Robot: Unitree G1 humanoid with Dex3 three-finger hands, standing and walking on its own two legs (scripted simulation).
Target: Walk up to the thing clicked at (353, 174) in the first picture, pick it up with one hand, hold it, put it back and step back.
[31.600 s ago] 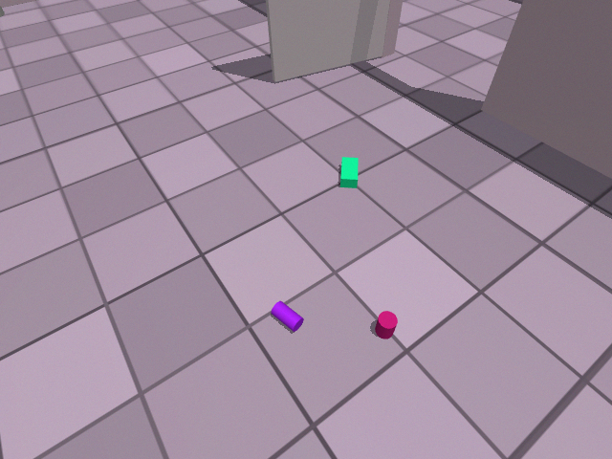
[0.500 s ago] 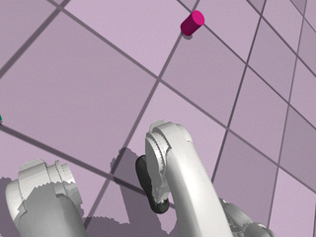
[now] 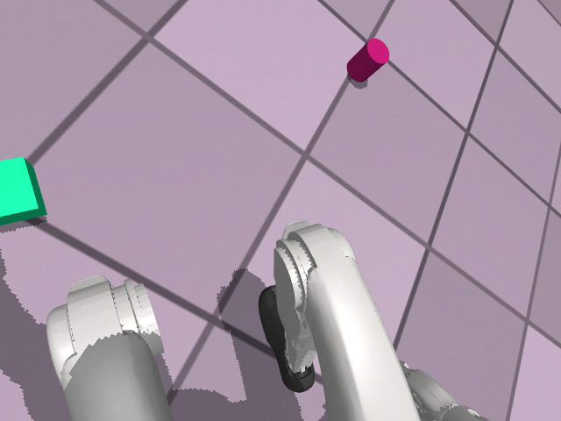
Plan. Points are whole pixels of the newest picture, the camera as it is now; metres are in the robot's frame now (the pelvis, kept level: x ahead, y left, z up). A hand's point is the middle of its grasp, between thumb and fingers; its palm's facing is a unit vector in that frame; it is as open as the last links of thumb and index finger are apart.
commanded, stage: withdraw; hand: left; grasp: from above
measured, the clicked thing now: out of the picture +0.45 +0.35 -0.28
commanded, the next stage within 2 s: home in 0.68 s
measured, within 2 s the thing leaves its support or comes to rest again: neither
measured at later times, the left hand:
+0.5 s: hand out of the picture +0.41 +0.34 -0.10, palm faces -0.52 -0.14 -0.84, open 14.0 cm
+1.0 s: hand out of the picture +0.44 +0.38 -0.08, palm faces -0.40 -0.14 -0.91, open 13.2 cm
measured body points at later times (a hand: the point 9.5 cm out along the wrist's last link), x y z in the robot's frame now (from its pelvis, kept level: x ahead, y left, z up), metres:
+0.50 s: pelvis -0.02 -0.01 +0.05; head +0.20 +0.09 +0.43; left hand +0.43 +0.35 -0.05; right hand +0.08 -0.29 -0.04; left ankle +0.05 +0.13 -0.27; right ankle +0.11 -0.14 -0.27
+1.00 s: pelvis -0.01 +0.00 +0.04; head +0.22 +0.08 +0.42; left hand +0.46 +0.39 -0.02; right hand +0.06 -0.25 -0.07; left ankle +0.05 +0.13 -0.27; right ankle +0.11 -0.14 -0.27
